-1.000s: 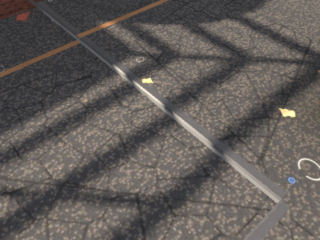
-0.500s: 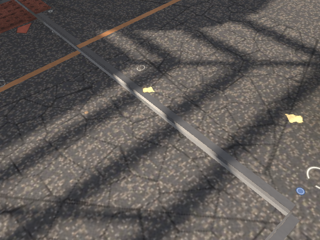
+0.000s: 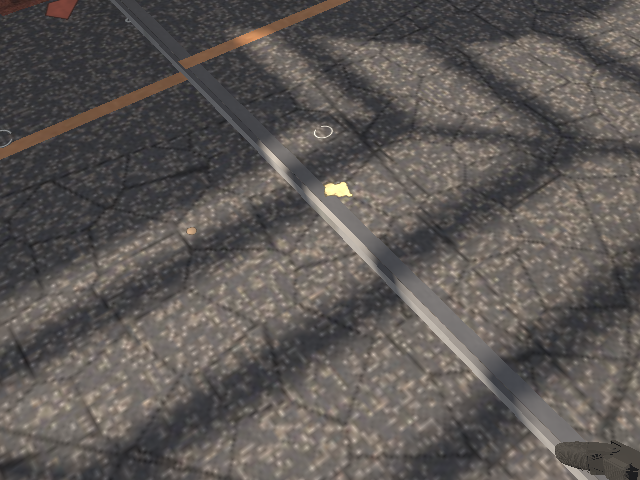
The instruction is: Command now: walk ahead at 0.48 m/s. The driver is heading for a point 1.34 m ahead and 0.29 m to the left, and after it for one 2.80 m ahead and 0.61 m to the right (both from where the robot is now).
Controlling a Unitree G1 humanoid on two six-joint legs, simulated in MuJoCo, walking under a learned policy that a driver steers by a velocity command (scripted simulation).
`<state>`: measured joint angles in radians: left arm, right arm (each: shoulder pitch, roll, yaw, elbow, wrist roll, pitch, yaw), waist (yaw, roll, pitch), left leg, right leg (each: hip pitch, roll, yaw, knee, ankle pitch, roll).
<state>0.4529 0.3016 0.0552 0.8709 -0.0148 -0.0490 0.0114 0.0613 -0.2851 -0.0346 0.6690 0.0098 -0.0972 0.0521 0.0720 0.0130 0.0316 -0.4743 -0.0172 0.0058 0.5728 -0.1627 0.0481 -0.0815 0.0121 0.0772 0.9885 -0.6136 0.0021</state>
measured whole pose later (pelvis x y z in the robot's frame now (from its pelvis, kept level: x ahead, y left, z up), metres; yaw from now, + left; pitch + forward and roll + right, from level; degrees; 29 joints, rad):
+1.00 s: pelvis +0.57 +0.07 -0.01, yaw +11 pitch +2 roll -3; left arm 0.31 0.31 0.07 0.89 -0.02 -0.05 0.01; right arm 0.10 -0.27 -0.04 0.68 0.02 -0.04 0.05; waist 0.05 0.02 0.03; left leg -0.52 0.03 0.02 0.58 -0.11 0.08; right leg 0.06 -0.04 -0.21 0.40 -0.45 0.04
